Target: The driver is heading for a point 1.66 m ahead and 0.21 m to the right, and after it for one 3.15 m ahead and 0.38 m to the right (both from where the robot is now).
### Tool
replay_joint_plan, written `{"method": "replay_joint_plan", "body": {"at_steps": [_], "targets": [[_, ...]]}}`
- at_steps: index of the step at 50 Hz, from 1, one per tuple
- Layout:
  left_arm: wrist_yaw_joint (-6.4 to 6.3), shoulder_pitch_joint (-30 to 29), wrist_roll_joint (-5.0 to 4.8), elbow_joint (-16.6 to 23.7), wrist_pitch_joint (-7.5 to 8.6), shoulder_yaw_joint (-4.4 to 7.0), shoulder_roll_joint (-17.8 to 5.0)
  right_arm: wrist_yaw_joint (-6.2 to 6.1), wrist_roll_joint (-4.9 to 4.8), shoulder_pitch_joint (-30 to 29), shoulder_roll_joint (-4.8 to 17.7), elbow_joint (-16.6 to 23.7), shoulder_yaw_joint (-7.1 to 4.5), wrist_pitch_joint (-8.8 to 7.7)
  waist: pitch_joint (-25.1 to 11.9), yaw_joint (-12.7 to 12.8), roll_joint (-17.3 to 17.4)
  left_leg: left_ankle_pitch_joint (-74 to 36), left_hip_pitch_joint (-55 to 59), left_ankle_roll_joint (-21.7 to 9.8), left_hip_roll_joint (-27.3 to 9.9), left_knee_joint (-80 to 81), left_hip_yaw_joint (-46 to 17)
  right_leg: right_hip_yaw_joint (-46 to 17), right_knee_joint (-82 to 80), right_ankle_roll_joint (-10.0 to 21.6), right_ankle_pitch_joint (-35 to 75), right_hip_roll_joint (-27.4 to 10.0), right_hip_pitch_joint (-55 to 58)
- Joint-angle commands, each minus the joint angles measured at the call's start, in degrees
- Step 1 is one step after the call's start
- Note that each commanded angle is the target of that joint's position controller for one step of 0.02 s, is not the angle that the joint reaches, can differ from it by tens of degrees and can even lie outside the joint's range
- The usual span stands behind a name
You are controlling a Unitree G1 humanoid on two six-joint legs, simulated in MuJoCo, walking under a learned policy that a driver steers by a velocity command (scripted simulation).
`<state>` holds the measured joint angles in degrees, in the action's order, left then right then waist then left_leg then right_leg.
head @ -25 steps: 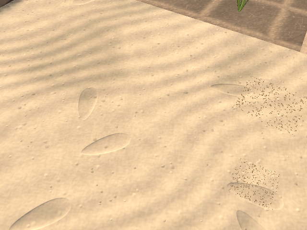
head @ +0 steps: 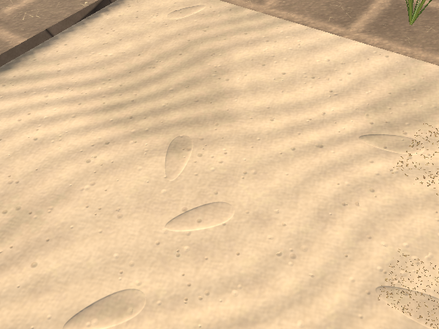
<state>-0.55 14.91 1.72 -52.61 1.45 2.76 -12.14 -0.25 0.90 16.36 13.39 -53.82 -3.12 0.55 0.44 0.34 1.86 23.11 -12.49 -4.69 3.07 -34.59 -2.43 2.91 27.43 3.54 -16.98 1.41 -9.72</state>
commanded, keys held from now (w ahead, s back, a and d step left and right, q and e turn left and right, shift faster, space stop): w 1.00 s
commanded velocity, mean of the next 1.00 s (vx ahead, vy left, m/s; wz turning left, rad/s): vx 0.45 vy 0.00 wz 0.02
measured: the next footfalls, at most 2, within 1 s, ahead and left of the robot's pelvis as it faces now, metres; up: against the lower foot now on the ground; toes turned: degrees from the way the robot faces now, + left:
left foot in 0.44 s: +0.36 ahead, +0.08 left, +0.00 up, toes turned +3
right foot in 1.00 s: +0.68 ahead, -0.08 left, +0.00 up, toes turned -5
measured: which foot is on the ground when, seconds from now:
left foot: up 0.00-0.42, down 0.44-1.00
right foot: down 0.00-0.44, up 0.46-0.98, down 1.00-1.00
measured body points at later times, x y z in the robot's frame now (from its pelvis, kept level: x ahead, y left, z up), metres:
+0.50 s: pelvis +0.22 +0.02 -0.02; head +0.26 +0.02 +0.43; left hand +0.14 +0.25 -0.16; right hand +0.40 -0.22 -0.13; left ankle +0.32 +0.08 -0.74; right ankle +0.00 -0.08 -0.67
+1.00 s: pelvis +0.51 +0.00 -0.01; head +0.54 -0.01 +0.43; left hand +0.71 +0.21 -0.12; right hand +0.41 -0.23 -0.16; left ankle +0.32 +0.08 -0.73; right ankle +0.63 -0.08 -0.74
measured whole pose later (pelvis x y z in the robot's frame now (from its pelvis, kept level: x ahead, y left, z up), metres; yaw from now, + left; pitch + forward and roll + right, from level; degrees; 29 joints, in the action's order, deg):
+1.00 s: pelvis +0.51 +0.00 -0.01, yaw +0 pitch +1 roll +1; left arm 1.3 -0.4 1.6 -49.0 3.8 1.5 -10.6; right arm -0.9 1.4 27.3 10.5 -62.3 -1.2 -5.0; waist 3.6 -3.4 -0.4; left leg 24.9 7.9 -3.4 3.6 -17.9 4.0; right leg 5.7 29.5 6.7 -5.8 0.1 -26.7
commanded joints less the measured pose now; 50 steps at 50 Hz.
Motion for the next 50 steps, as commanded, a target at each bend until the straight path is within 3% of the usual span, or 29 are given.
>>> {"method": "replay_joint_plan", "body": {"at_steps": [1, 2, 3, 6, 8, 12, 17, 19, 20, 21, 22, 23, 24, 25, 26, 27, 29, 31, 35, 40, 45, 47, 48, 49, 50], "targets": [[-0.1, 12.9, -0.13, -2.3, 1.37, 2.44, -11.0, 0.65, 1.12, -11.2, 6.8, 7.2, -1.54, -2.46, 10.4, 4.4, -7.5, 3.6, -31.7, -1.6, -1.8, -18.4, -2.2, -34.5, -22.1, 10.1, -23.2, -23.4, 12.6], [0.15, 8.7, -0.56, -1.2, 1.79, 1.74, -8.3, 1.53, 0.59, -8.2, 6.0, 5.4, -1.47, -2.74, 10.6, 1.7, -6.6, -1.3, -30.3, -1.3, -3.4, -19.9, -2.1, -29.6, -22.5, 8.3, -20.9, -20.0, 11.0], [0.33, 5.9, -0.66, -0.4, 2.2, 1.48, -7.3, 2.18, 0.48, -6.1, 5.7, 4.1, -1.47, -2.88, 9.4, 0.1, -7.2, -5.0, -28.6, -0.6, -4.6, -20.1, -0.9, -24.4, -23.1, 6.4, -15.3, -17.2, 10.8], [0.49, 8.8, -0.92, -2.2, 3.59, 0.92, -5.3, 2.94, 1.4, -7.0, 3.9, 3.0, -1.17, -2.56, 6.2, 0.3, -7.2, -12.0, -28.0, 1.3, -5.8, -22.6, 2.9, -14.2, -21.4, 5.4, 8.4, -13.1, 12.8], [0.51, 12.5, -1.2, -3.8, 3.88, 0.75, -4.9, 2.9, 1.31, -9.7, 3.0, 3.6, -0.87, -2.25, 5.3, 1.0, -7.0, -13.9, -30.0, 2.5, -6.2, -22.7, 4.6, -11.2, -20.0, 5.7, 19.2, -12.4, 14.3], [0.19, 15.5, -0.86, -5.5, 3.84, 0.16, -4.5, 2.88, 1.03, -18.2, 1.9, 6.6, 0.06, -2.09, 7.3, 2.6, -7.3, -16.8, -30.7, 4.0, -5.9, -14.7, 7.4, -8.3, -20.2, 6.2, 26.7, -11.2, 12.8], [-0.3, 17.1, -0.56, -7.1, 4.05, -0.04, -5.8, 2.7, 0.53, -23.3, 1.7, 8.9, 0.99, -2.5, 8.2, 3.0, -8.2, -17.8, -23.9, 1.4, -4.0, -1.8, 9.2, -6.7, -19.0, 6.9, 35.5, -13.0, 14.4], [-0.52, 15.3, -0.5, -7.2, 4.12, -0.02, -6.6, 2.1, 0.48, -20.0, 2.7, 8.4, 0.62, -2.84, 6.5, 0.6, -8.4, -15.1, -17.3, -1.0, -2.0, 1.0, 9.8, -5.4, -14.4, 6.1, 48.5, -13.8, 15.6], [-0.64, 14.4, -0.4, -7.3, 4.06, 0.14, -7.3, 1.59, 0.41, -15.3, 3.8, 7.0, 0.11, -3.07, 3.7, -1.6, -8.7, -13.2, -11.5, -2.2, -0.3, 1.6, 10.0, -4.8, -8.8, 5.4, 57.4, -13.9, 16.3], [-0.58, 13.6, -0.36, -7.4, 3.8, 0.25, -7.8, 1.05, 0.25, -7.0, 5.2, 4.3, -0.67, -3.5, -0.8, -5.1, -8.3, -13.1, -2.8, -3.5, 1.4, 4.1, 10.2, -3.8, 0.5, 4.6, 61.8, -13.1, 15.9], [-0.44, 12.6, -0.71, -7.0, 3.66, 0.14, -7.8, 0.44, 0.8, 2.3, 6.8, 1.4, -1.53, -4.11, -5.6, -9.2, -7.0, -15.2, 10.8, -5.0, -0.9, 6.9, 7.7, -2.5, 12.4, 3.7, 54.6, -11.4, 8.9], [0.21, 14.7, -1.95, -5.0, 3.66, -0.93, -3.7, -0.21, 2.53, 10.5, 12.1, 0.2, -2.92, -4.43, -13.6, -10.0, 1.2, -3.4, 27.4, -8.9, -15.9, 8.4, -10.7, -0.2, 31.3, 2.2, 31.3, -7.1, -6.8], [0.47, 19.3, -2.65, -5.1, 3.51, -0.98, -1.1, 0.46, 2.17, 10.5, 14.0, 0.0, -3.34, -4.1, -18.8, -6.8, 10.1, -1.0, 33.2, -15.3, -28.3, 17.4, -37.5, -2.5, 48.5, 1.2, -13.2, 3.2, -20.7], [0.18, 12.5, -1.41, -4.2, 3.21, 0.55, -6.5, 0.8, 0.16, 4.5, 11.1, 0.4, -2.88, -3.92, -11.0, -5.4, 2.0, 3.2, 25.3, -13.0, -24.5, 19.9, -34.0, -7.7, 51.0, 2.5, -7.7, -0.6, -24.5], [0.52, 8.7, -1.23, -2.7, 3.62, 0.56, -6.1, 0.86, -0.29, -1.2, 7.7, 1.3, -1.9, -4.19, -3.0, -3.3, 1.0, 0.5, 15.8, -11.3, -22.7, 22.0, -24.8, -6.8, 48.0, 2.7, -2.1, -3.1, -24.9], [0.71, 7.2, -1.07, -2.7, 3.74, 0.44, -4.8, 0.99, -0.08, -3.7, 5.0, 1.3, -1.13, -4.74, 0.5, -1.7, -0.5, -5.5, 9.6, -9.7, -19.8, 23.9, -18.8, -6.3, 44.8, 2.8, 0.6, -4.9, -23.0], [1.42, 9.0, 0.23, -3.4, 2.46, 0.3, -2.8, 0.65, -0.14, -3.2, 2.0, -0.3, -0.07, -5.55, 2.1, 1.3, 0.9, -13.6, 2.8, -7.3, -15.6, 25.6, -10.6, -5.8, 40.5, 1.7, 2.0, -6.7, -18.0], [2.06, 8.5, 0.36, -3.3, 1.53, 0.35, -1.9, 0.51, -0.26, 0.1, 2.5, -1.9, 0.01, -6.5, 2.2, 2.0, 1.1, -18.6, 1.8, -7.6, -14.6, 26.6, -7.4, -4.5, 38.2, 0.7, 2.6, -7.0, -18.0], [2.53, -2.2, 0.46, 0.5, 0.57, 0.56, -2.9, 0.31, -0.45, 4.8, 4.2, -3.4, 0.03, -6.86, 5.7, 0.8, 0.8, -20.7, 3.6, -7.7, -13.4, 29.6, -3.9, -2.3, 30.3, -1.5, 9.8, -8.7, -27.1], [2.75, -13.1, -0.31, 4.1, 1.01, -0.29, -1.7, 0.18, -0.4, 10.1, 4.0, -4.8, 0.6, -6.88, 5.9, -2.1, 0.9, -32.9, 8.2, -5.9, -11.9, 28.4, 0.2, 1.0, 15.0, -2.3, 18.2, -6.6, -26.9], [2.49, -19.1, -0.37, 6.9, 1.54, -0.51, -2.5, -0.68, 0.35, 14.0, 4.7, -6.7, 0.71, -6.36, 6.3, -3.3, 1.5, -42.5, 18.9, -6.4, -14.8, 24.8, 0.5, 2.0, 7.0, 0.2, 15.2, -4.3, -27.5], [2.17, -16.5, -0.4, 6.6, 2.06, -0.17, -3.4, -1.04, 0.6, 12.4, 5.5, -6.7, 0.54, -6.24, 4.8, -1.3, 2.1, -54.5, 20.9, -5.7, -15.5, 20.0, 1.6, 2.9, 4.7, 2.2, 10.6, -2.1, -22.3], [1.74, -12.3, -0.39, 5.4, 2.31, 0.28, -4.2, -1.14, 0.74, 11.5, 6.2, -6.6, 0.36, -6.17, 2.6, 0.6, 2.9, -62.5, 21.2, -5.0, -15.4, 15.0, 2.1, 3.4, 3.9, 3.3, 8.0, -0.3, -16.8], [1.2, -4.7, -0.31, 2.9, 2.73, 0.97, -5.4, -1.05, 0.79, 10.8, 6.7, -6.6, 0.18, -5.94, -1.4, 3.8, 2.6, -66.1, 20.6, -4.3, -14.5, 6.2, 3.0, 4.0, 1.4, 4.6, 7.8, 1.5, -8.5], [0.58, 5.4, 0.54, -0.2, 3.3, 1.89, -7.3, -0.92, 0.29, 9.7, 6.4, -6.1, 0.33, -5.84, -6.7, 8.0, 1.3, -58.0, 13.1, -3.2, -12.5, -6.0, 4.4, 1.3, -1.0, 6.5, 10.2, -1.0, 5.7]]}}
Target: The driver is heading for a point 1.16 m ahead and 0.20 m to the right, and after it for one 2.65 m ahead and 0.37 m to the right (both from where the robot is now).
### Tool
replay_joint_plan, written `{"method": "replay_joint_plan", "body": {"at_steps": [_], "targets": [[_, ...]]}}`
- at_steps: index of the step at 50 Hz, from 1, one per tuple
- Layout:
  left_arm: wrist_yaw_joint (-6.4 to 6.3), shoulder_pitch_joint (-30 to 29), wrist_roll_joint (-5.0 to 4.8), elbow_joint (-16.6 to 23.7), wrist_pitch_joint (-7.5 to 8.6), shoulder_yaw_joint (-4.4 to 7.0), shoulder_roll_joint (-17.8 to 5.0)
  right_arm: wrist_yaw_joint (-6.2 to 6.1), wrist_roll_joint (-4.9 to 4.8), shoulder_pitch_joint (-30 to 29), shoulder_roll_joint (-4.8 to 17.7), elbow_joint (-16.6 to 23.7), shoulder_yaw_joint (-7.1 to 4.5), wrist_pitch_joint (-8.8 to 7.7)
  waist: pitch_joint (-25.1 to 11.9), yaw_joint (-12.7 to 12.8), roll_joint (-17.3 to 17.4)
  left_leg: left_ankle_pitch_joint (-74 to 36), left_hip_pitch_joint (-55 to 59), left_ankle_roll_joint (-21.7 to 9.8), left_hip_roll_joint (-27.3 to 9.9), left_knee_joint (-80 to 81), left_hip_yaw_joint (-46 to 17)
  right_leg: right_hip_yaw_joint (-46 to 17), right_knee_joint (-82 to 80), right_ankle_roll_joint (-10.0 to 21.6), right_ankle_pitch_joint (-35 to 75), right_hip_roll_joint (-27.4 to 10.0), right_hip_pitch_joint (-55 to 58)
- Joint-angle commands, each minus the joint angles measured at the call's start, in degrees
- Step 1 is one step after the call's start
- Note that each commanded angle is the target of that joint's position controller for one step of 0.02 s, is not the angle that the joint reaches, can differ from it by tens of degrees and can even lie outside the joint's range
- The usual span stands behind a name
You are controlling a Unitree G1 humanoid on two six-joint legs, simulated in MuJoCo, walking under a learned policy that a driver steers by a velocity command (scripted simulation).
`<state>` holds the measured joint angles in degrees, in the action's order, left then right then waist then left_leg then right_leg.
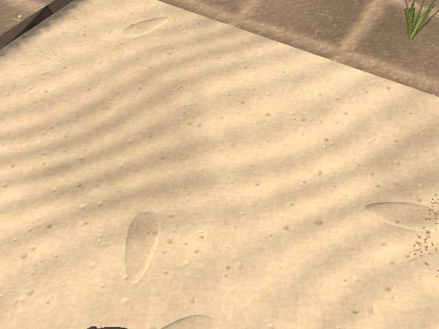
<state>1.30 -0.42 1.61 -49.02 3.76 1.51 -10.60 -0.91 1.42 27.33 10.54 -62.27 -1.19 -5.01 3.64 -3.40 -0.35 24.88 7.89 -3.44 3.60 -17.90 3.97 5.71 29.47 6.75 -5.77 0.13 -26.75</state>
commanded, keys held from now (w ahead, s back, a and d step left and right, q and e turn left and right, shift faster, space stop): w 0.52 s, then no key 0.12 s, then e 0.36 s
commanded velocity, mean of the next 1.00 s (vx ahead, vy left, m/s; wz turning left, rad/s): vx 0.36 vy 0.00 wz -0.11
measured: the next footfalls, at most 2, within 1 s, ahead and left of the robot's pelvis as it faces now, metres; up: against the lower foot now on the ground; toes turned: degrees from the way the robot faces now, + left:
left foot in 0.56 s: +0.48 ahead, +0.10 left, +0.00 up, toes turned +4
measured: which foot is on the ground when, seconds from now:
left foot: down 0.00-0.02, up 0.04-0.54, down 0.56-1.00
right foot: down 0.00-0.56, up 0.58-1.00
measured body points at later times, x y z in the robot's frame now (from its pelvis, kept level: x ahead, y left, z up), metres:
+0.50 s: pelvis +0.27 +0.00 +0.01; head +0.31 +0.00 +0.46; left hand +0.19 +0.23 -0.13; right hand +0.47 -0.21 -0.10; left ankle +0.43 +0.10 -0.70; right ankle +0.13 -0.08 -0.72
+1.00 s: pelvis +0.43 +0.02 +0.02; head +0.46 +0.02 +0.47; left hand +0.56 +0.25 -0.12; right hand +0.44 -0.23 -0.13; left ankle +0.44 +0.09 -0.72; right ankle +0.48 -0.09 -0.69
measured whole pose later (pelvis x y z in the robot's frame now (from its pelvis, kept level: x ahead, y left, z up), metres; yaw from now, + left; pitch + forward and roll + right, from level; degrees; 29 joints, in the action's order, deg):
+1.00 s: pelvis +0.43 +0.02 +0.02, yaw -9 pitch +0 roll +1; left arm 0.4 9.4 1.8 -52.2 -1.7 2.6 -10.8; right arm -2.2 1.3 14.9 11.8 -54.9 -2.3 -2.3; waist 4.0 -0.2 -1.0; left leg 14.1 -9.8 -4.5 0.1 -23.9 14.2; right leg 3.6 43.1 2.2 -15.7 -2.2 -26.1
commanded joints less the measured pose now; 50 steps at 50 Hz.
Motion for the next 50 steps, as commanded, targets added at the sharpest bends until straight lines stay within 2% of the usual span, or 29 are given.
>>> {"method": "replay_joint_plan", "body": {"at_steps": [1, 2, 3, 4, 5, 6, 7, 9, 12, 17, 22, 24, 25, 26, 27, 28, 29, 30, 31, 32, 33, 34, 35, 36, 38, 39, 42, 45, 50], "targets": [[-1.99, 29.6, 2.15, -5.2, 1.18, 4.69, -14.8, 0.24, -1.71, 0.6, 5.6, 4.7, -0.64, -0.41, -18.0, 12.8, -4.4, -35.1, -23.2, -2.7, -7.9, -42.6, 1.0, -20.5, -3.7, 7.7, -6.7, -15.2, 39.4], [-1.31, 28.6, 0.91, -5.4, 0.33, 5.23, -16.1, 0.78, -2.72, 5.3, 4.6, 4.1, -1.11, -0.46, -23.4, 9.7, -12.8, 4.7, -38.4, -1.5, 2.2, -59.6, -2.7, -46.2, -12.1, 14.6, -6.4, -25.2, 47.1], [-0.9, 21.5, -0.74, -4.4, -0.01, 4.72, -13.6, 0.48, -1.32, 0.0, 8.3, 5.0, -2.08, -0.15, -15.0, 7.5, -4.0, 0.3, -43.6, -2.5, -2.4, -61.5, -7.9, -39.5, -13.4, 12.4, -9.8, -22.1, 40.0], [-0.72, 16.7, -1.04, -3.6, 0.28, 3.63, -9.6, 0.73, -0.98, -4.6, 7.5, 6.5, -2.01, -0.46, -7.8, 6.5, -1.3, -4.3, -44.3, -2.5, -4.6, -58.9, -7.5, -31.3, -15.3, 10.8, -8.3, -20.1, 31.4], [-0.66, 14.7, -0.71, -3.9, 0.71, 2.84, -6.8, 0.89, -0.94, -6.0, 6.1, 6.6, -1.89, -0.41, -3.5, 4.6, 0.4, -6.9, -42.2, -2.4, -6.7, -54.9, -7.1, -25.5, -17.6, 8.5, -3.9, -17.4, 24.5], [-0.89, 14.9, -0.77, -4.9, 1.18, 2.24, -5.1, 1.15, 0.07, -6.3, 5.6, 6.9, -2.01, 0.3, -2.0, 3.0, -0.6, -8.0, -39.7, -1.9, -8.0, -51.6, -7.3, -21.3, -18.6, 6.7, -0.2, -15.0, 20.3], [-1.06, 15.5, -0.72, -5.7, 1.56, 1.86, -4.2, 1.58, 0.67, -4.9, 4.3, 6.4, -1.77, 1.18, -1.9, 1.8, -1.5, -8.7, -37.1, -1.3, -8.4, -49.8, -6.9, -18.1, -19.5, 5.6, 1.8, -13.3, 17.9], [-1.15, 18.7, -0.96, -7.2, 2.5, 1.99, -5.5, 2.2, 0.92, -5.4, 3.6, 6.8, -1.8, 2.18, -1.9, 1.2, -1.9, -9.9, -37.3, -0.2, -8.6, -47.5, -5.5, -15.2, -20.5, 5.8, 7.1, -12.2, 17.2], [-1.15, 21.6, -1.11, -8.2, 2.8, 2.2, -7.2, 2.57, 0.91, -12.6, 4.3, 9.4, -1.86, 2.93, 0.3, 1.9, -2.1, -15.5, -43.2, 1.5, -10.0, -41.7, -3.7, -12.1, -22.8, 5.7, 8.7, -11.1, 18.2], [-1.18, 26.2, -1.15, -9.3, 2.58, 1.64, -6.9, 2.75, 0.0, -24.2, 3.6, 13.4, -1.05, 2.62, 1.7, 4.8, -2.9, -24.2, -44.1, 2.6, -9.1, -25.7, -0.7, -8.1, -22.9, 4.1, 15.4, -9.1, 21.9], [-1.89, 30.4, -0.47, -11.0, 2.16, 1.6, -7.6, 2.51, -0.11, -30.7, 4.4, 16.0, -0.86, 2.1, 2.5, 6.7, -3.7, -23.3, -44.4, 0.5, -7.1, -17.1, 0.5, -7.9, -20.2, 4.4, 21.0, -11.9, 31.2], [-2.28, 29.5, -0.17, -11.3, 1.94, 1.79, -8.3, 2.37, -0.1, -29.9, 5.1, 16.3, -1.17, 1.63, 2.2, 5.5, -3.8, -19.2, -41.9, -1.2, -6.0, -14.6, 0.7, -7.5, -17.0, 4.0, 27.9, -13.1, 34.0], [-2.43, 28.4, -0.09, -11.1, 1.89, 1.92, -8.8, 2.13, -0.07, -27.3, 5.6, 15.7, -1.49, 1.34, 1.0, 4.0, -4.2, -16.8, -37.6, -2.3, -4.5, -13.4, 1.3, -6.8, -13.6, 3.3, 35.5, -13.1, 34.2], [-2.47, 27.6, -0.01, -11.1, 1.74, 2.08, -9.3, 1.73, 0.01, -22.0, 6.5, 14.0, -2.04, 1.0, -1.8, 1.7, -4.4, -15.1, -31.0, -3.4, -2.6, -11.9, 1.9, -6.1, -7.3, 2.6, 42.2, -12.6, 34.1], [-2.42, 26.6, -0.33, -11.1, 1.46, 1.95, -9.0, 1.19, 0.56, -12.4, 7.2, 10.6, -2.67, 0.31, -6.3, -2.2, -2.6, -19.4, -20.0, -4.8, -1.3, -7.8, 2.4, -4.2, 3.6, 1.1, 43.2, -10.2, 31.5], [-2.4, 26.6, -1.16, -9.7, 1.59, 1.38, -7.6, 0.5, 2.04, -2.8, 10.5, 8.2, -3.66, -0.41, -12.8, -5.1, 0.3, -25.3, -4.8, -7.1, -10.1, -8.7, -5.9, -2.8, 18.4, -0.3, 27.5, -7.6, 20.5], [-2.03, 34.7, -4.09, -9.1, 1.39, 0.13, -1.4, 0.43, 2.7, 0.7, 16.5, 7.9, -5.16, -0.23, -21.4, -2.3, 14.0, -39.1, 12.0, -17.1, -29.1, -6.7, -32.3, 0.6, 42.5, -3.6, -16.0, 3.4, 0.3], [-2.6, 32.3, -2.52, -10.1, 1.03, 1.89, -7.3, 0.9, -0.54, -2.0, 14.7, 8.2, -5.03, 0.57, -21.8, -1.7, 6.6, -49.9, 7.8, -18.0, -28.5, -3.9, -35.7, -8.1, 48.5, -3.3, -24.3, 3.8, -2.4], [-2.67, 27.6, -1.96, -8.5, 1.0, 1.99, -6.7, 0.97, -1.07, -8.6, 11.7, 9.1, -3.97, 0.44, -13.6, 0.8, 4.6, -55.3, 0.2, -16.5, -26.4, -4.0, -25.2, -9.6, 47.9, -3.3, -21.2, 1.1, -4.2], [-2.63, 24.7, -1.34, -8.1, 1.11, 1.75, -5.5, 1.08, -0.83, -11.6, 7.4, 9.2, -2.79, 0.05, -8.4, 1.7, 2.3, -58.3, -6.1, -14.2, -23.5, -2.3, -19.2, -9.3, 44.4, -3.5, -18.8, -0.7, -4.3], [-2.49, 24.0, -0.85, -8.3, 0.47, 1.97, -5.0, 0.8, -0.8, -12.7, 5.2, 8.9, -2.11, -0.22, -5.8, 2.9, 2.2, -57.1, -10.6, -11.4, -21.1, -0.4, -14.3, -9.3, 40.9, -3.7, -17.5, -2.0, -2.7], [-2.16, 25.0, -0.2, -8.6, -0.52, 1.96, -4.4, 0.41, -0.89, -13.4, 3.8, 8.4, -1.55, -0.31, -4.9, 4.5, 3.3, -56.2, -14.6, -9.6, -19.3, 1.3, -10.7, -9.0, 37.9, -4.2, -16.4, -2.5, 0.2], [-1.92, 25.9, 0.0, -9.0, -1.42, 2.02, -3.6, 0.24, -0.62, -12.8, 3.8, 8.1, -1.3, -0.58, -5.2, 5.2, 3.5, -57.9, -16.8, -8.6, -18.8, 1.8, -8.5, -8.6, 36.5, -4.5, -15.3, -1.9, 2.9], [-1.79, 26.1, -0.04, -9.0, -2.11, 2.1, -3.2, 0.15, -0.49, -12.1, 4.9, 7.9, -1.41, -0.93, -5.9, 5.9, 3.5, -60.7, -17.7, -8.6, -18.5, 2.0, -6.8, -8.0, 35.9, -4.8, -14.3, -1.2, 4.0], [-1.75, 24.6, -0.09, -8.0, -3.17, 2.37, -3.4, -0.12, -0.52, -12.5, 7.6, 8.4, -1.91, -1.12, -6.3, 6.9, 4.0, -61.3, -18.7, -9.0, -18.4, 2.1, -3.6, -6.9, 34.2, -5.3, -12.2, -0.9, 3.0], [-1.72, 23.0, -0.03, -7.3, -3.54, 2.41, -3.5, -0.31, -0.49, -12.5, 7.9, 8.6, -1.93, -0.94, -6.1, 6.8, 4.3, -60.1, -18.7, -8.8, -18.2, 2.1, -2.2, -6.4, 32.4, -5.4, -10.8, -1.3, 1.8], [-1.32, 17.2, 0.05, -4.5, -4.2, 2.03, -3.2, -0.98, -0.59, -12.2, 7.5, 9.0, -1.74, 0.09, -5.0, 5.8, 6.3, -53.6, -18.7, -7.8, -17.0, 2.1, 1.6, -4.7, 23.8, -5.7, -6.1, -2.5, 0.6], [-1.05, 13.3, 0.05, -2.4, -4.71, 1.63, -3.1, -1.42, -0.51, -10.4, 8.6, 8.9, -2.18, 1.07, -5.3, 4.3, 6.4, -48.9, -17.5, -8.3, -18.1, 1.3, 2.8, -2.8, 18.0, -5.3, -4.9, -2.5, 2.2], [-0.8, 10.3, 0.13, 0.5, -5.34, 2.01, -4.5, -1.66, 0.06, -9.3, 10.5, 9.4, -3.43, 3.4, -4.0, 2.5, 6.4, -39.2, -14.5, -8.8, -22.0, -2.6, 1.2, -1.2, 12.5, -3.9, -14.0, -2.1, 2.5]]}}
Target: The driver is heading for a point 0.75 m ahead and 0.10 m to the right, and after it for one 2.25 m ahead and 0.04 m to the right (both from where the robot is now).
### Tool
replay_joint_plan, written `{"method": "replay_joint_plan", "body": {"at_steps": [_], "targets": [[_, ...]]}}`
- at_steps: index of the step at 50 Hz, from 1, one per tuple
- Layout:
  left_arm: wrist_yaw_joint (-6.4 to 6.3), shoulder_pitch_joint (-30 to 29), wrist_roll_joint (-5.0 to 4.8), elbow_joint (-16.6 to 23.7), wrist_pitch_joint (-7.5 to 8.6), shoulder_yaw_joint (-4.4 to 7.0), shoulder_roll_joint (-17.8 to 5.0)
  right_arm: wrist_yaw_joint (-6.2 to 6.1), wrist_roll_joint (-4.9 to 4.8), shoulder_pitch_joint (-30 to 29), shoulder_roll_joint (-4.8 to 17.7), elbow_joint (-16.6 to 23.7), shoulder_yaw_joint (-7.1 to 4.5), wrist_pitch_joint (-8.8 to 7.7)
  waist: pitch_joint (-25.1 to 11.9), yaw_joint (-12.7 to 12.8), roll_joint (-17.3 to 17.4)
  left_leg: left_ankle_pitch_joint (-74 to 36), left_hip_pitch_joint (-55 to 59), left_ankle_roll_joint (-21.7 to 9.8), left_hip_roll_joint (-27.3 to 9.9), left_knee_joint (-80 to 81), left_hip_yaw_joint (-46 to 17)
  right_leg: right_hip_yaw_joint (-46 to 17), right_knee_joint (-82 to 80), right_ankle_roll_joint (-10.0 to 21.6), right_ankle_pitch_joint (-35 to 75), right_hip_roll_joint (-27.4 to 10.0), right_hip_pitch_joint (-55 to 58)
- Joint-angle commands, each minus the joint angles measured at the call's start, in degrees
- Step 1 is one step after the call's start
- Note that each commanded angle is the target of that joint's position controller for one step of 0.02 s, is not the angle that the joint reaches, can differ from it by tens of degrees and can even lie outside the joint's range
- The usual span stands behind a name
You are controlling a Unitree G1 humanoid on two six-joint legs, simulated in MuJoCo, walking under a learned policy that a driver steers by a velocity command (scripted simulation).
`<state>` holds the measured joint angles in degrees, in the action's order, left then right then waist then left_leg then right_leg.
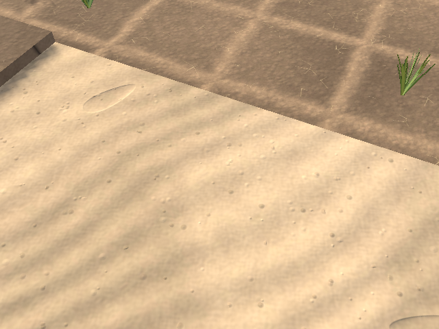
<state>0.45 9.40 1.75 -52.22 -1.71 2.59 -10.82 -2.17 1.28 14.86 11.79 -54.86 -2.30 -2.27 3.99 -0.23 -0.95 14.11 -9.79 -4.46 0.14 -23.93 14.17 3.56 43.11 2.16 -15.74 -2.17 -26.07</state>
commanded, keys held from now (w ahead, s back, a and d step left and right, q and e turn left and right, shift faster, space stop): e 0.24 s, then no key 0.32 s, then w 0.44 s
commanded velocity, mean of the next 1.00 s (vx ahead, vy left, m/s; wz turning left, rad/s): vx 0.14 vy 0.00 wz -0.25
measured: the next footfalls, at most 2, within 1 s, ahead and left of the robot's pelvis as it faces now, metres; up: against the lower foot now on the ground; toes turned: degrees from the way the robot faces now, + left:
right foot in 0.08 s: +0.08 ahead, -0.10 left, +0.00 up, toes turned -8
left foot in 0.58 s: +0.07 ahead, +0.10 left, +0.00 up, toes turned -14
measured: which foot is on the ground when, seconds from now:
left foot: down 0.00-0.10, up 0.12-0.56, down 0.58-0.98, up 1.00-1.00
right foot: up 0.00-0.06, down 0.08-0.58, up 0.60-0.94, down 0.96-1.00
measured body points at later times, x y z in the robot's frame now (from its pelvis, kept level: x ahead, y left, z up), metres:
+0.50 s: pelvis +0.01 -0.01 +0.00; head +0.04 -0.02 +0.45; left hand +0.16 +0.22 -0.12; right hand +0.04 -0.29 -0.13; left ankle +0.03 +0.12 -0.71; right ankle +0.04 -0.10 -0.74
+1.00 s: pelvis +0.08 -0.05 +0.00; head +0.09 -0.06 +0.45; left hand +0.27 +0.18 -0.12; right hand -0.01 -0.29 -0.15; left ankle +0.03 +0.10 -0.73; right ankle +0.08 -0.13 -0.74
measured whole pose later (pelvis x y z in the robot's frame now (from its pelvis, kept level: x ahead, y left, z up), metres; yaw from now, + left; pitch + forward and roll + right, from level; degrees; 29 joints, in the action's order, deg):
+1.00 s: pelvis +0.08 -0.05 +0.00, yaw -13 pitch +1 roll +0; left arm 0.8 9.2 1.9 -50.9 3.3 2.7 -13.8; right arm 0.1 0.8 23.6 13.4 -57.4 -3.7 -2.5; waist 0.0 -1.9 1.2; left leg 22.3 -6.5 -2.4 -0.7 -29.6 -0.5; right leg 4.0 26.7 3.1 -11.3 0.9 -15.2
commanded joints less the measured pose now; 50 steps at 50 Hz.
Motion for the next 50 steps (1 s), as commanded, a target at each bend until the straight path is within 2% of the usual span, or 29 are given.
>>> {"method": "replay_joint_plan", "body": {"at_steps": [1, 3, 4, 5, 6, 7, 8, 9, 11, 12, 14, 18, 22, 25, 27, 28, 29, 30, 31, 32, 33, 36, 39, 42, 45, 47, 48, 49, 50], "targets": [[0.12, 0.3, -0.13, 4.2, 0.16, 1.02, -4.3, -0.47, 0.23, 3.2, 9.7, 2.2, -2.6, 1.07, -4.1, -1.0, 6.9, -26.9, 3.7, -7.6, -19.2, 2.2, -9.4, 1.2, -2.8, 1.2, -5.7, 0.4, 2.2], [0.1, 1.7, -0.37, 4.8, 0.79, 1.11, -3.9, -0.63, 0.21, 2.9, 10.6, 2.4, -3.16, 1.78, -4.3, 0.1, 5.4, -23.6, 3.0, -5.2, -19.1, -2.9, -8.5, 1.7, -10.8, 2.2, -3.0, 1.1, 6.6], [-0.12, 3.7, -0.37, 4.6, 1.52, 1.48, -5.0, -0.5, 0.49, 4.0, 10.5, 2.2, -3.4, 2.09, -5.4, 1.1, 1.9, -18.6, 0.8, -2.1, -17.4, -8.6, -6.7, -0.9, -17.4, 3.2, 4.3, 0.8, 11.8], [-0.77, 6.5, 0.44, 4.5, 2.33, 3.04, -11.3, -0.12, 0.43, 5.1, 8.3, 3.7, -2.99, 2.31, -7.8, 1.1, -10.1, -5.8, -7.1, 1.9, -11.6, -23.3, -2.1, -15.1, -22.9, 6.2, 20.3, -8.9, 19.1], [-0.94, 8.9, -0.53, 4.8, 1.94, 4.72, -16.9, -0.44, -0.73, 1.4, 4.9, 7.3, -2.04, 2.98, -7.6, 3.3, -18.5, 25.5, -21.4, 5.1, 1.0, -34.5, -3.8, -33.1, -25.3, 17.4, 40.6, -21.8, 22.1], [-1.04, 12.4, -1.45, 3.4, 1.47, 4.65, -15.1, -0.52, 0.06, -1.4, 6.9, 7.3, -2.28, 3.98, -8.5, 4.1, -6.6, 24.3, -22.0, 5.7, -1.1, -42.0, -12.0, -28.7, -24.1, 19.6, 39.8, -20.0, 22.5], [-1.35, 9.3, -1.42, 3.8, 1.07, 4.1, -13.1, -0.27, -0.45, -2.1, 6.2, 7.5, -2.28, 4.14, -6.1, 2.6, -4.7, 19.8, -23.3, 5.9, -1.7, -43.6, -13.5, -24.2, -24.0, 18.4, 36.0, -16.7, 19.8], [-1.63, 5.1, -1.19, 4.8, 0.53, 3.56, -11.4, -0.17, -0.81, -2.6, 6.0, 7.4, -2.24, 3.71, -3.9, 0.9, -2.5, 14.7, -23.6, 6.0, -2.6, -41.3, -14.7, -20.7, -25.0, 15.4, 30.4, -12.8, 17.6], [-1.83, 0.6, -1.51, 6.8, 0.29, 2.97, -9.4, 0.15, 0.62, -1.8, 7.6, 7.3, -2.73, 3.55, -5.3, -0.5, -4.1, 9.5, -22.6, 6.2, -2.3, -40.1, -14.8, -17.7, -24.9, 12.9, 30.7, -8.8, 17.8], [-1.58, 1.2, -1.5, 7.0, 0.48, 2.99, -9.7, 0.33, 0.67, -1.2, 7.6, 7.4, -2.81, 3.81, -6.9, -0.6, -3.3, 8.7, -21.8, 6.5, -1.7, -40.4, -14.8, -17.5, -24.5, 12.9, 32.2, -8.5, 18.3], [-1.3, 2.5, -1.31, 6.9, 1.12, 3.09, -10.5, 0.44, 0.09, 0.0, 6.6, 7.2, -2.58, 4.33, -8.6, -0.5, -2.2, 8.0, -20.7, 6.9, -1.6, -38.4, -14.9, -17.0, -24.6, 12.8, 31.5, -8.4, 19.3], [-1.41, 4.3, -0.59, 6.3, 1.16, 2.74, -10.7, 0.17, -0.14, -2.0, 6.3, 8.1, -2.18, 5.11, -7.5, 1.0, -5.0, 8.7, -18.9, 7.0, -1.9, -30.5, -15.0, -18.7, -26.6, 12.4, 21.0, -8.3, 18.6], [-1.22, 3.6, -0.07, 6.0, 0.84, 2.43, -11.2, 0.07, -0.55, -2.9, 6.1, 8.6, -1.76, 4.99, -6.4, 1.8, -5.8, 10.0, -13.3, 5.8, -1.1, -22.5, -14.6, -20.0, -27.3, 11.9, 13.3, -8.3, 15.9], [-1.09, 2.3, 0.04, 5.6, 0.58, 2.08, -11.1, -0.23, -0.98, -1.1, 5.9, 8.0, -1.57, 4.51, -6.0, 1.5, -6.2, 10.5, -7.6, 4.5, 0.1, -15.1, -13.8, -21.3, -26.5, 11.1, 12.8, -8.3, 14.1], [-1.31, 0.8, -0.56, 5.1, 0.26, 1.67, -10.7, -0.46, -0.97, 2.6, 4.7, 6.5, -1.19, 3.93, -5.7, -0.8, -4.7, 3.9, -0.6, 3.3, 0.9, -2.6, -12.6, -21.0, -24.2, 8.9, 12.8, -7.2, 11.9], [-1.46, 1.4, -0.87, 4.7, 0.23, 1.32, -9.9, -0.58, -0.63, 3.6, 4.8, 6.1, -0.99, 3.33, -5.2, -1.3, -2.8, -1.9, 4.2, 2.5, -0.5, 5.6, -14.6, -20.5, -23.2, 6.2, 10.4, -6.0, 8.9], [-1.37, 3.6, -1.22, 4.6, 0.45, 0.22, -6.3, -0.62, 0.75, 4.5, 7.1, 6.1, -0.92, 2.47, -7.1, -0.1, 4.8, 4.3, 7.9, 0.8, -9.3, 12.3, -25.1, -17.2, -18.7, 3.0, -0.8, -2.1, 5.8], [-1.33, 4.2, -2.05, 4.5, 0.62, -0.05, -5.0, 0.05, 0.62, 2.4, 11.6, 6.8, -1.76, 2.14, -4.7, 1.1, 11.6, 15.7, 5.3, -3.4, -17.1, 16.3, -35.9, -8.6, -13.5, 1.6, -7.8, 7.1, 0.8], [-1.13, 0.4, -0.4, 5.0, 0.65, 0.5, -8.2, 0.66, 0.86, 2.1, 12.5, 5.8, -2.47, 2.19, -0.5, -1.2, 13.9, 26.1, -2.8, -7.1, -20.0, 19.1, -39.2, -6.2, -5.6, 1.4, -10.2, 6.0, 2.3], [-0.53, -0.9, -0.13, 5.4, 0.86, 1.16, -9.9, 1.0, 0.6, 1.8, 10.8, 5.4, -2.23, 2.06, 2.3, -0.8, 12.3, 28.3, -2.9, -7.6, -18.5, 21.3, -39.3, -6.3, 0.5, 1.3, -8.9, 5.3, -0.2], [-0.06, 0.1, 0.04, 4.6, 1.12, 1.5, -10.1, 1.02, 0.14, 1.5, 9.8, 4.9, -2.03, 1.92, 3.5, 0.1, 10.7, 25.7, -1.4, -6.7, -16.5, 21.7, -36.8, -6.2, 3.6, 0.7, -7.5, 4.7, -2.6], [1.17, 1.5, 0.77, 2.8, 2.26, 1.34, -8.1, 0.9, -0.5, 3.6, 8.5, 3.6, -1.98, 0.58, 1.6, 0.0, 7.8, 14.7, 7.3, -5.7, -12.4, 19.4, -30.0, -3.9, 6.1, -0.7, -3.6, 3.2, -7.0], [1.59, -3.2, 0.32, 4.1, 3.15, 0.82, -6.2, 1.11, -0.48, 6.9, 8.3, 1.7, -2.23, -0.56, 0.6, -2.2, 8.2, 10.5, 9.8, -6.6, -11.9, 18.4, -27.8, -1.8, 1.2, -2.0, -1.9, 2.1, -7.2], [1.51, -6.2, 0.05, 5.2, 3.53, 0.56, -5.9, 1.31, -0.09, 9.1, 9.1, 0.4, -2.61, -1.0, 0.6, -3.6, 9.3, 9.2, 8.3, -7.8, -12.8, 17.4, -27.4, -0.6, -5.2, -1.9, -3.2, 1.6, -3.9], [1.29, -5.2, -0.32, 5.3, 3.92, 0.6, -6.4, 1.87, -0.06, 8.4, 10.1, 0.2, -3.05, -1.12, 1.0, -2.5, 8.8, 8.3, 2.9, -8.0, -13.4, 15.8, -26.8, 0.7, -11.5, -0.3, -3.2, 2.1, 4.0], [0.82, 1.6, -0.29, 3.0, 4.52, 0.77, -6.2, 2.18, -0.73, 5.8, 10.3, 0.5, -3.21, -0.96, 0.5, 1.6, 6.6, 6.3, -5.2, -6.4, -11.8, 10.8, -24.3, 2.2, -18.7, 0.9, 2.7, 3.7, 17.4], [0.28, 7.9, -0.17, 0.7, 5.06, 1.36, -7.7, 2.21, -0.6, 5.2, 9.0, 0.8, -2.83, -1.12, -1.5, 4.1, 4.0, 4.9, -10.8, -5.0, -9.7, 5.3, -22.1, 0.2, -20.5, 1.4, 1.5, 3.4, 27.3], [-0.55, 16.0, 0.58, -1.2, 5.82, 2.51, -11.9, 2.43, -0.46, 2.9, 5.8, 2.4, -1.81, -1.42, -5.0, 7.9, -4.8, 5.7, -17.7, -2.6, -4.7, -9.6, -16.3, -12.4, -26.7, 3.0, -8.4, -6.3, 36.6], [-0.69, 21.7, 0.22, -2.1, 5.88, 4.17, -19.2, 2.65, -0.8, 1.4, 2.3, 5.3, -0.82, -1.8, -6.3, 9.0, -17.9, 16.2, -30.8, -0.6, 2.5, -26.0, -9.9, -36.2, -36.2, 8.5, -25.5, -19.6, 40.6]]}}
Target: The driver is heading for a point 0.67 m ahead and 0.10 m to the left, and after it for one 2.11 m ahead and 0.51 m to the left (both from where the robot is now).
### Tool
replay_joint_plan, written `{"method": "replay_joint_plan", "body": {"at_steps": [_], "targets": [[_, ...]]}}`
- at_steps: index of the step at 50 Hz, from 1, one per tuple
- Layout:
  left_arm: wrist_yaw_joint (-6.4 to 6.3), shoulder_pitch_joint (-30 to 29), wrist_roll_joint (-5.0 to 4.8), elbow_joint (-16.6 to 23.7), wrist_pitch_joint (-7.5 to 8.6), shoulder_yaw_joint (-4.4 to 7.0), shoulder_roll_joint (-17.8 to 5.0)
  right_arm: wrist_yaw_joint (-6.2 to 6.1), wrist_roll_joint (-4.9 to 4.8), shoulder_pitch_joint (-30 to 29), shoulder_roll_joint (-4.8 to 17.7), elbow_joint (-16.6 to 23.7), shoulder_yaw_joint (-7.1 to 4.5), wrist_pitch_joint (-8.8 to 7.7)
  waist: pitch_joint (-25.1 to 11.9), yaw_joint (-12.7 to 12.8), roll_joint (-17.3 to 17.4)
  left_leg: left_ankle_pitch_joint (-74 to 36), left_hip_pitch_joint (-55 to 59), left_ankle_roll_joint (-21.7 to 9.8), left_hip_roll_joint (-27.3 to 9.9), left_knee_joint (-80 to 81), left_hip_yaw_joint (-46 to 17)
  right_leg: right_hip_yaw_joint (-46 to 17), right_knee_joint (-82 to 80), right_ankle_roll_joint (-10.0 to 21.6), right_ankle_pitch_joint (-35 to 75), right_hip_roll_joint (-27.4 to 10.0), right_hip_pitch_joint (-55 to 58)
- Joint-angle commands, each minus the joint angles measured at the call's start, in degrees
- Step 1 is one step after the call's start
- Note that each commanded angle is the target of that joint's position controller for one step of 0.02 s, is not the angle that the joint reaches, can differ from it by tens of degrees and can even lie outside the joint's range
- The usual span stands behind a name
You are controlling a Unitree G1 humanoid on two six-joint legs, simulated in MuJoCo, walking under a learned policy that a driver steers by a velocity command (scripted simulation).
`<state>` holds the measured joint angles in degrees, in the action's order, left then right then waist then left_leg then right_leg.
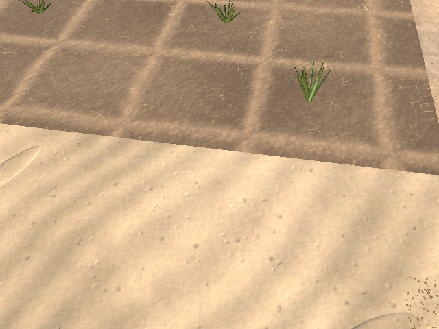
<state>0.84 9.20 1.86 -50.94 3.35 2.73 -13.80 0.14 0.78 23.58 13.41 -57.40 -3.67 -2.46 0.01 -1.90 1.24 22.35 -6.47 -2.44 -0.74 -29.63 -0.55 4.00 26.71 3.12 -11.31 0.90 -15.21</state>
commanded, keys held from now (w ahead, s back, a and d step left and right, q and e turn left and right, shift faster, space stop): w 0.64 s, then no key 0.20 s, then q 0.16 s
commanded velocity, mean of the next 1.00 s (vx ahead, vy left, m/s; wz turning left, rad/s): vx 0.39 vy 0.00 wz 0.02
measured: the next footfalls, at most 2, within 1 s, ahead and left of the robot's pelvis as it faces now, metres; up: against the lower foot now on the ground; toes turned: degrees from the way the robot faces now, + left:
left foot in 0.46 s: +0.40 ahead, +0.09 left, +0.00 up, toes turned +4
right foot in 0.96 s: +0.61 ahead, -0.07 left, +0.00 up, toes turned -1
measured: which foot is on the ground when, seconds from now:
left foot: up 0.00-0.44, down 0.46-0.98, up 1.00-1.00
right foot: down 0.00-0.48, up 0.50-0.94, down 0.96-1.00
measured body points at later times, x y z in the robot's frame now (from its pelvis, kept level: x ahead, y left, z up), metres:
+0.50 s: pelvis +0.25 +0.02 -0.02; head +0.29 +0.03 +0.43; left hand +0.18 +0.26 -0.17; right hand +0.43 -0.22 -0.13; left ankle +0.36 +0.09 -0.74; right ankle +0.04 -0.09 -0.69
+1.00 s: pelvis +0.47 +0.01 -0.01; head +0.51 +0.00 +0.44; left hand +0.60 +0.25 -0.14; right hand +0.46 -0.22 -0.17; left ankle +0.36 +0.09 -0.71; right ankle +0.57 -0.06 -0.74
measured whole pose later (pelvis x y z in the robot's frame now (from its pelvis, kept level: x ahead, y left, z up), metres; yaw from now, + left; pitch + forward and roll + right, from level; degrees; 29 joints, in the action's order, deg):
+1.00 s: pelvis +0.47 +0.01 -0.01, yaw +3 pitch -1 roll +1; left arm -1.3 6.3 1.4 -53.2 4.1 1.1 -10.4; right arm -1.3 -0.4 20.3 10.2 -59.0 -1.1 -2.9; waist 5.0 -2.9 0.0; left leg 26.4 -8.1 -3.9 4.1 -40.5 2.1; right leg 4.8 30.2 4.3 -6.9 0.1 -22.3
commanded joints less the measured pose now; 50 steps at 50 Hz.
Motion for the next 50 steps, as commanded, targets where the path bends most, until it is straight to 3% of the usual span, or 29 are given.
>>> {"method": "replay_joint_plan", "body": {"at_steps": [1, 2, 3, 5, 8, 12, 17, 20, 21, 22, 23, 24, 25, 26, 27, 28, 29, 30, 32, 34, 37, 40, 43, 46, 47, 48, 49, 50], "targets": [[-0.99, 18.8, -0.03, -3.2, 0.43, 3.28, -13.1, 0.22, 0.89, -8.0, 6.4, 7.4, -0.92, -1.15, 2.4, 8.0, -11.2, 8.0, -36.4, -3.9, 0.5, -29.6, -0.2, -39.0, -19.6, 10.1, -31.8, -24.0, 23.1], [-0.58, 13.0, -0.31, -1.5, 0.5, 2.22, -9.4, 0.97, 0.83, -7.9, 6.1, 6.8, -1.02, -1.23, 5.5, 5.0, -6.6, 2.2, -36.5, -4.4, -2.0, -31.9, -2.1, -33.5, -19.2, 9.5, -28.4, -20.9, 18.7], [-0.32, 9.9, -0.44, -0.6, 0.88, 1.58, -7.1, 1.61, 0.54, -7.2, 4.9, 6.1, -0.74, -1.43, 6.0, 3.3, -5.4, -2.3, -34.7, -3.8, -3.4, -31.3, -2.1, -27.9, -20.0, 8.3, -21.3, -17.9, 15.9], [-0.63, 9.0, -0.73, -0.8, 1.77, 0.86, -5.3, 2.19, 1.25, -7.3, 4.4, 5.4, -0.68, -1.02, 5.0, 1.9, -5.5, -7.3, -32.3, -2.0, -4.9, -29.6, -0.6, -19.6, -21.0, 6.9, -7.5, -14.1, 14.9], [-0.82, 13.6, -1.25, -3.3, 2.59, 0.56, -5.0, 2.57, 1.57, -10.7, 3.6, 6.4, -0.48, -0.17, 4.1, 1.9, -5.3, -11.2, -34.1, 0.1, -4.9, -29.0, 1.7, -13.5, -20.0, 7.6, 10.7, -12.7, 16.6], [-0.91, 16.4, -1.21, -5.1, 2.57, 0.09, -4.6, 2.69, 1.34, -19.9, 2.4, 9.9, 0.35, 0.19, 6.1, 3.1, -5.1, -16.1, -35.4, 1.9, -4.4, -20.1, 3.9, -8.9, -20.0, 8.2, 20.2, -11.3, 15.3], [-1.27, 18.4, -1.03, -6.9, 2.65, 0.11, -5.8, 2.44, 0.71, -26.8, 2.3, 12.8, 1.17, 0.11, 7.3, 4.0, -5.9, -20.6, -28.0, -0.5, -2.0, -6.5, 6.0, -6.5, -19.9, 7.5, 26.8, -12.3, 16.3], [-1.68, 16.8, -0.8, -7.5, 2.49, 0.35, -7.0, 1.6, 0.71, -23.0, 3.9, 12.2, 0.53, -0.33, 4.9, 1.2, -6.0, -16.4, -20.8, -3.7, 0.7, -3.3, 6.7, -5.0, -12.9, 6.1, 43.7, -13.5, 20.5], [-1.77, 16.2, -0.51, -7.6, 2.25, 0.55, -7.6, 1.1, 0.74, -17.6, 5.0, 10.6, -0.05, -0.6, 1.8, -1.1, -6.3, -14.1, -15.0, -4.8, 2.5, -2.5, 7.0, -4.3, -5.9, 5.4, 50.6, -13.1, 21.5], [-1.75, 15.5, -0.54, -7.6, 1.82, 0.63, -7.8, 0.57, 0.95, -8.4, 6.1, 7.4, -0.77, -1.04, -3.0, -5.0, -5.0, -15.2, -4.6, -6.0, 4.0, 1.1, 7.8, -2.8, 5.2, 4.4, 51.1, -11.4, 19.6], [-1.58, 16.1, -0.83, -6.8, 1.7, 0.2, -6.6, -0.1, 2.16, 1.0, 9.2, 4.9, -1.85, -1.51, -8.7, -7.9, -2.3, -11.4, 9.9, -8.1, -2.8, 1.8, 0.6, -1.6, 20.2, 3.7, 36.5, -9.0, 9.4], [-0.79, 23.1, -2.68, -5.5, 1.62, -1.17, 0.6, -0.32, 3.43, 5.4, 15.7, 4.6, -3.34, -1.64, -16.9, -4.4, 10.8, -3.2, 26.5, -15.2, -21.3, 5.4, -27.9, 0.4, 43.5, 1.1, -3.0, 0.6, -10.8], [-0.79, 21.6, -1.74, -6.1, 1.63, 0.11, -4.0, 0.37, 0.88, 2.2, 14.2, 4.8, -3.15, -0.98, -17.6, -4.4, 7.4, 1.4, 23.6, -16.9, -22.8, 15.1, -42.2, -7.6, 50.9, 2.0, -17.4, 3.4, -17.6], [-0.78, 15.5, -1.34, -4.3, 1.56, 0.8, -5.7, 0.38, 0.02, -5.3, 11.1, 5.7, -2.33, -0.9, -6.6, -1.3, 3.9, 4.8, 14.4, -14.5, -20.4, 15.8, -31.5, -8.1, 51.2, 2.6, -11.7, -1.0, -21.3], [-0.48, 12.2, -1.15, -3.5, 1.94, 0.58, -5.1, 0.63, -0.02, -9.3, 7.0, 6.4, -1.22, -1.33, -1.5, -0.3, 0.6, 0.3, 5.9, -12.9, -17.9, 18.0, -24.3, -7.6, 47.6, 2.7, -7.0, -3.3, -19.9], [-0.32, 11.7, -0.91, -3.8, 1.66, 0.5, -3.8, 0.61, 0.13, -10.5, 5.3, 6.0, -0.67, -1.81, 0.9, 1.4, 0.6, -4.9, 0.7, -10.9, -15.1, 19.5, -18.6, -7.3, 44.1, 2.6, -5.0, -5.1, -17.2], [-0.06, 12.8, 0.04, -4.1, 0.86, 0.33, -3.0, 0.4, -0.07, -10.5, 3.9, 5.1, -0.18, -2.19, 1.9, 3.1, 1.5, -9.3, -3.4, -9.5, -12.8, 20.5, -14.2, -7.1, 41.5, 2.0, -4.1, -6.1, -13.9], [0.32, 13.7, 0.34, -4.6, 0.1, 0.18, -2.0, 0.35, 0.02, -9.6, 3.3, 4.4, 0.09, -2.66, 1.6, 3.8, 1.9, -12.6, -5.0, -9.1, -11.9, 21.1, -11.6, -6.7, 40.2, 1.4, -3.6, -6.4, -11.9], [0.76, 12.3, 0.38, -4.1, -0.74, 0.14, -1.4, 0.36, -0.19, -6.5, 4.3, 2.9, -0.06, -3.55, 1.9, 4.2, 1.5, -17.7, -5.2, -9.7, -11.0, 22.2, -8.7, -5.5, 38.1, 0.5, -2.2, -6.9, -13.3], [0.65, 8.5, 0.36, -2.9, -1.26, 0.17, -1.7, 0.27, -0.21, -4.7, 5.0, 2.1, 0.02, -3.88, 4.0, 4.1, 0.8, -30.6, -4.6, -9.9, -10.7, 22.1, -5.3, -4.0, 34.4, -1.0, 0.6, -7.2, -16.7], [0.27, 3.9, -0.14, -1.6, -1.24, -0.36, -0.8, 0.14, -0.15, -2.4, 4.3, 0.9, 0.77, -3.59, 3.7, 3.5, 1.7, -51.4, -2.7, -8.2, -8.2, 18.4, 1.0, -1.5, 25.1, -2.4, 4.9, -6.1, -16.4], [-0.11, -0.5, -0.8, -0.8, -1.06, -1.17, 0.2, -0.26, -0.16, -0.4, 4.2, -0.1, 1.33, -3.04, 2.3, 1.6, 3.4, -56.4, -0.3, -6.2, -7.0, 16.1, 3.3, 0.7, 15.4, -2.0, 9.9, -3.6, -12.5], [-0.98, -1.9, -0.74, -0.9, -0.84, -1.27, -0.6, -0.86, 0.12, 1.5, 3.7, -1.4, 1.71, -2.24, 1.7, 0.3, 4.3, -57.6, 4.3, -6.6, -8.2, 12.6, 1.7, 0.4, 10.6, -1.2, 9.3, -2.0, -10.6], [-2.05, 2.5, -0.62, -2.2, 0.12, -0.47, -2.8, -1.5, 0.29, -0.5, 4.8, -1.2, 1.33, -1.39, 1.5, 2.3, 4.3, -58.8, 7.0, -6.8, -9.2, 4.6, -2.9, -1.1, 3.7, 0.4, 4.8, -0.3, -6.0], [-2.48, 6.7, -0.46, -3.4, 0.94, -0.08, -3.5, -1.53, -0.23, -2.0, 5.5, -0.8, 1.01, -1.23, 0.5, 4.8, 2.4, -55.6, 6.1, -5.4, -7.7, -1.3, -2.9, -1.7, -3.4, 1.1, 11.6, -0.7, -0.4], [-3.0, 12.1, 0.3, -4.4, 1.94, 0.89, -7.3, -1.58, -1.0, -2.2, 5.0, 0.8, 1.1, -1.53, -4.5, 6.0, -1.7, -44.0, -0.3, -3.5, -5.3, -10.1, -2.2, -6.7, -2.5, 2.4, 35.3, -7.9, 11.4], [-3.11, 15.1, 0.49, -3.7, 1.65, 2.14, -12.0, -1.84, -2.54, 3.5, 0.3, 2.1, 1.95, -1.33, -13.0, 4.0, -12.0, -6.2, -12.6, -1.7, 2.1, -26.6, 1.8, -19.3, 2.4, 10.4, 64.1, -24.0, 26.6], [-2.64, 13.4, -1.87, -2.3, 0.34, 1.96, -10.2, -2.38, -2.12, 4.8, 2.6, 1.1, 0.93, 0.15, -18.2, 4.8, -12.1, 16.5, -17.4, -1.0, 6.4, -36.7, 1.2, -24.0, 0.6, 16.1, 64.1, -27.9, 26.0]]}}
